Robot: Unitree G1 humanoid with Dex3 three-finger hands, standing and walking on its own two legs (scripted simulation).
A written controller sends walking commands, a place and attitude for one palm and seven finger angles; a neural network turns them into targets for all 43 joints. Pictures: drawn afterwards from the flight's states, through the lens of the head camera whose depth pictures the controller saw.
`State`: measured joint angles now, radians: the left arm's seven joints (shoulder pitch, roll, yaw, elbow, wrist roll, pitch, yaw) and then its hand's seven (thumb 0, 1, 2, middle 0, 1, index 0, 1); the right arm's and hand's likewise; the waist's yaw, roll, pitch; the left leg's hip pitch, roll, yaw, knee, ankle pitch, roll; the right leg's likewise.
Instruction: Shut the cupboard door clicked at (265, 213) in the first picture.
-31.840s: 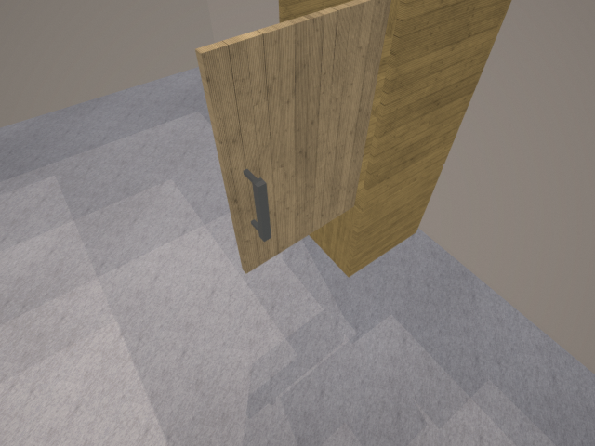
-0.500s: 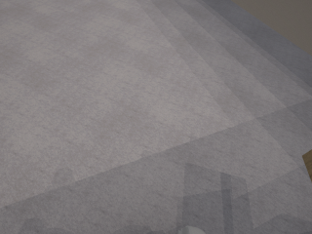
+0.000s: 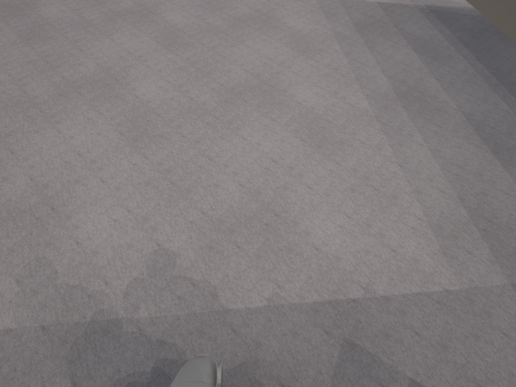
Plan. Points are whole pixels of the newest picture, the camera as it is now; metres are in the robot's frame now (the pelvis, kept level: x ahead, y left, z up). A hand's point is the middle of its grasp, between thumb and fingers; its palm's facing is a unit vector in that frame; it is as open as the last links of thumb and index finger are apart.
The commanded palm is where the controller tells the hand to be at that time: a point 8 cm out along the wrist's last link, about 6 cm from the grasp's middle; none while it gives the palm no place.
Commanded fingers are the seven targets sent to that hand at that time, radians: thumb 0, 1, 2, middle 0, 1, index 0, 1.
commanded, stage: walk to a spot facing it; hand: left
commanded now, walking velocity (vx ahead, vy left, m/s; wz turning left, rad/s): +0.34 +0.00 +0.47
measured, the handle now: out of the picture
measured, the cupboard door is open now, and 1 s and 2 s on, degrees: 59 59 59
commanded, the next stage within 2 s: turn to face it in 0.28 s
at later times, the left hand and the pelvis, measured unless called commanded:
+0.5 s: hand (134, 305) +0.28 +0.26 -0.17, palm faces +0.14 -0.97 -0.18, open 7.4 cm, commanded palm none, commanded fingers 0.00 0.90 0.90 -0.20 -0.30 -0.20 -0.30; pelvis +0.21 +0.06 +0.00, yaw +6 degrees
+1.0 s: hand (157, 247) +0.41 +0.24 -0.18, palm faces -0.08 -0.98 -0.20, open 7.3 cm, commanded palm none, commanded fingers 0.00 0.90 0.90 -0.20 -0.30 -0.20 -0.30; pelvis +0.33 +0.06 -0.01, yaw -8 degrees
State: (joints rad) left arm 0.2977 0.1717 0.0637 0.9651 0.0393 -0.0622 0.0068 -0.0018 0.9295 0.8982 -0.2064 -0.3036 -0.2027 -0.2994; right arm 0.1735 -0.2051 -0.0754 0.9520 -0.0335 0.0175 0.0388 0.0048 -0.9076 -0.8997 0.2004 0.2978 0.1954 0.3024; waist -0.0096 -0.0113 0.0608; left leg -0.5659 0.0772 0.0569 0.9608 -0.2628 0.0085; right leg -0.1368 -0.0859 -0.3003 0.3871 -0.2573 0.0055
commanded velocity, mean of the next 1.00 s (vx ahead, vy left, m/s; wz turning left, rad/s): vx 0.10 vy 0.00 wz -0.32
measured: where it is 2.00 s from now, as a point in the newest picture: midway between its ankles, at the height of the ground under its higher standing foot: (233, 331)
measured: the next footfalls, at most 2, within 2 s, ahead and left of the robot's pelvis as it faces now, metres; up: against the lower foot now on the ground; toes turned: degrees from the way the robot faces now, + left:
left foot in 0.14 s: +0.19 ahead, +0.12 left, +0.00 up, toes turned +11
right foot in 0.66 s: +0.38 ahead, -0.05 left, +0.00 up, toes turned -3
